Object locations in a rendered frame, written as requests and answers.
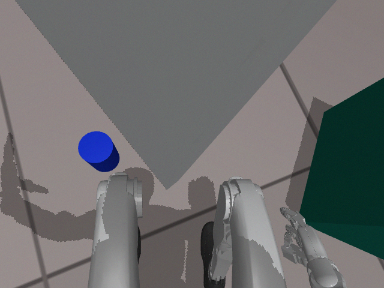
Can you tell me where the can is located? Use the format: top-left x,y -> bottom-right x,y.
78,131 -> 119,172

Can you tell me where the right robot arm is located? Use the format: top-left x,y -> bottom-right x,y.
307,258 -> 347,288

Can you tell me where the right robot foot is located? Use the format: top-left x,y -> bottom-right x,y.
200,221 -> 226,288

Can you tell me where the right robot hand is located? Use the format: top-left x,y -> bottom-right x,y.
280,207 -> 328,267

